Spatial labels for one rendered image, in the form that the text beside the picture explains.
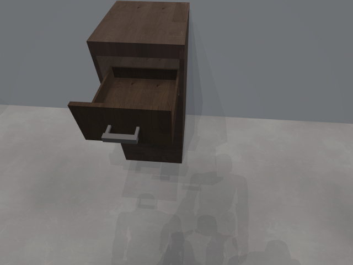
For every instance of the drawer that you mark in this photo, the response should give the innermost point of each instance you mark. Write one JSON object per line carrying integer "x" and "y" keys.
{"x": 128, "y": 97}

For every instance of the handle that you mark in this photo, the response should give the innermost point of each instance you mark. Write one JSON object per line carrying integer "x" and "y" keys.
{"x": 120, "y": 138}

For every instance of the cabinet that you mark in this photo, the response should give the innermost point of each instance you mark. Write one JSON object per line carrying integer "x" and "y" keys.
{"x": 146, "y": 34}

